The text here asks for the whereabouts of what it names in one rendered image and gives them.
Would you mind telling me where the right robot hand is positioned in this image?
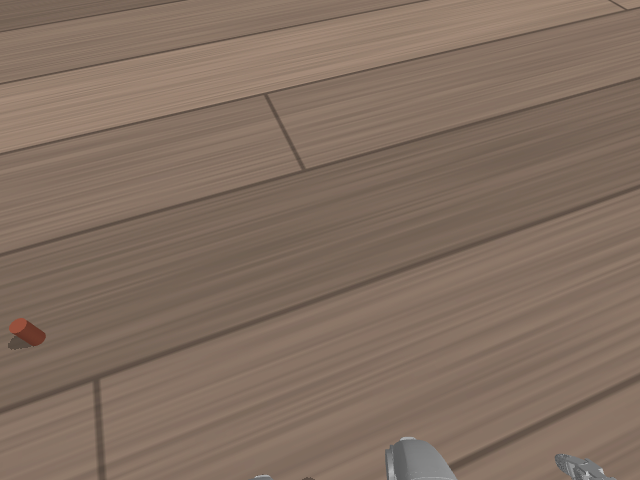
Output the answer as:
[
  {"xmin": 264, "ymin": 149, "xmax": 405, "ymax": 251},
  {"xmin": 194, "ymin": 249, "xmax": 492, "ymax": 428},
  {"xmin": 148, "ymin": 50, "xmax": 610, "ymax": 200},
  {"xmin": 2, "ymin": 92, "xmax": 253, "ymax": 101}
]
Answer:
[{"xmin": 555, "ymin": 454, "xmax": 617, "ymax": 480}]

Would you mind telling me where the can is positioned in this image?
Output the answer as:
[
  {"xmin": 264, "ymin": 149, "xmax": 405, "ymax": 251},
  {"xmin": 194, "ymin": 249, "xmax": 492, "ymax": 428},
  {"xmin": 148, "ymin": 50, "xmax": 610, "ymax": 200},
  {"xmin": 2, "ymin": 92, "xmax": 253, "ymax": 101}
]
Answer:
[{"xmin": 9, "ymin": 318, "xmax": 46, "ymax": 346}]

